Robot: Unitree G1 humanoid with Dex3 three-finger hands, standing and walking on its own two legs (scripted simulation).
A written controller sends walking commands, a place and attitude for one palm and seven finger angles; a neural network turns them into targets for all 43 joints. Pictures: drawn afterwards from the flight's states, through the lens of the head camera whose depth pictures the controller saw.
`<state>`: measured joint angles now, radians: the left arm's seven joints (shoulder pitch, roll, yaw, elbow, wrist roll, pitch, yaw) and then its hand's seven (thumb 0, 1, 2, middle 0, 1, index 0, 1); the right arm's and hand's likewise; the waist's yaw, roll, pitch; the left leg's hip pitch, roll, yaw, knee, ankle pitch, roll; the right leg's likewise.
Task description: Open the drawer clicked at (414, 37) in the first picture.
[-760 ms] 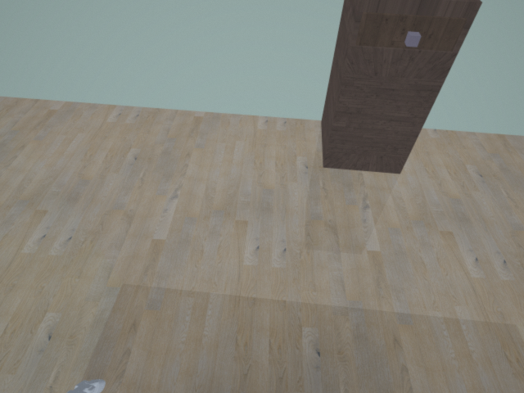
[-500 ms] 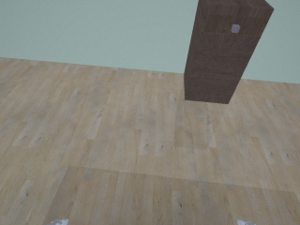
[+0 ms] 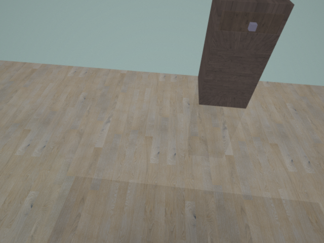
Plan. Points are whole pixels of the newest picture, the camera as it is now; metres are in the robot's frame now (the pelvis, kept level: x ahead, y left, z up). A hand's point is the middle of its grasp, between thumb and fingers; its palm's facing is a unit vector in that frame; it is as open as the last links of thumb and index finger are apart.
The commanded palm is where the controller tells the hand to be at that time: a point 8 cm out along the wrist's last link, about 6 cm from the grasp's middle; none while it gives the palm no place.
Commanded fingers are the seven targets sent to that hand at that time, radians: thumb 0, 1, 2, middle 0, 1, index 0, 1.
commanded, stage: stand and wait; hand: left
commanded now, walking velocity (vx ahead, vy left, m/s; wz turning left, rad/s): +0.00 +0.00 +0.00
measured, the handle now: (251, 25) +1.38 -0.51 -0.02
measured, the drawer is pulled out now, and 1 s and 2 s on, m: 0.00 0.00 0.00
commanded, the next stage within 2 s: look at it before walking up in 0.12 s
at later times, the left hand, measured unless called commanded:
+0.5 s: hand out of the picture +0.08 +0.24 -0.16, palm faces -0.04 -0.95 -0.32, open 7.4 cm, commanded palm none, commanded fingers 0.00 0.90 0.90 -0.20 -0.30 -0.20 -0.30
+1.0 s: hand out of the picture +0.07 +0.23 -0.17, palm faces -0.09 -0.95 -0.31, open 7.4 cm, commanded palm none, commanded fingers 0.00 0.90 0.90 -0.20 -0.30 -0.20 -0.30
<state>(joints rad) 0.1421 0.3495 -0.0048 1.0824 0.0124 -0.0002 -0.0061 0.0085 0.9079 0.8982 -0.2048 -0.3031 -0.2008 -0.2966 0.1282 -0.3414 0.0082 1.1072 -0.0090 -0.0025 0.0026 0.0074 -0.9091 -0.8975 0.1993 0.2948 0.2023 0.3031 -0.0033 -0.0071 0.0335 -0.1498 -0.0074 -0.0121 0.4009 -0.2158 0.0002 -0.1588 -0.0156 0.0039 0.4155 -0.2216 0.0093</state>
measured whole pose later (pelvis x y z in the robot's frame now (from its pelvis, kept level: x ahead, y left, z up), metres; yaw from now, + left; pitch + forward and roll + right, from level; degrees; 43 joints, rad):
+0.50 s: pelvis +0.00 +0.00 +0.00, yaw +0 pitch -2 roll +0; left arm 0.13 0.34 -0.01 1.08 0.01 -0.01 -0.01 0.01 0.91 0.90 -0.21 -0.30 -0.20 -0.30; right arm 0.11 -0.34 0.01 1.11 -0.01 -0.01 0.00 0.01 -0.91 -0.90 0.20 0.29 0.20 0.30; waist 0.00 -0.01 0.03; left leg -0.15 0.00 -0.01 0.38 -0.20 -0.01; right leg -0.16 -0.01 0.00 0.40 -0.21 0.00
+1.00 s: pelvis +0.00 +0.00 -0.01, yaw -5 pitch -1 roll +1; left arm 0.18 0.31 0.01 1.03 0.02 0.04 0.00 0.01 0.91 0.90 -0.20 -0.30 -0.20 -0.30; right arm 0.11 -0.29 -0.01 1.03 -0.01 0.02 -0.02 0.01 -0.91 -0.90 0.20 0.29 0.20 0.30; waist 0.01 -0.01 0.05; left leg -0.20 0.03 0.06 0.48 -0.27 -0.01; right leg -0.25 0.02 0.08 0.52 -0.25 0.00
